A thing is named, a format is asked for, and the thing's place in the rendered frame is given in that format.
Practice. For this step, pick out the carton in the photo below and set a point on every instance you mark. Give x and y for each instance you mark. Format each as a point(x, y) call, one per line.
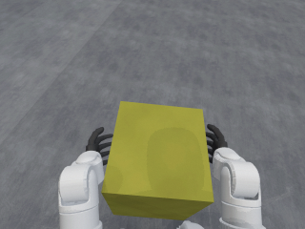
point(158, 165)

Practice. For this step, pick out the left robot forearm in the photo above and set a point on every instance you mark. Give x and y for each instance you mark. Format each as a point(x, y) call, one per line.
point(78, 195)

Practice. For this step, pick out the right robot hand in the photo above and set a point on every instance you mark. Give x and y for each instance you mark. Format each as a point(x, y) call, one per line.
point(218, 140)

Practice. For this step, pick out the right robot forearm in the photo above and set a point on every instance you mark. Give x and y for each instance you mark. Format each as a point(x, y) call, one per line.
point(240, 190)

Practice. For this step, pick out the left robot hand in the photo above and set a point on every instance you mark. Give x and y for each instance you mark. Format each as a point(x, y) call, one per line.
point(95, 139)

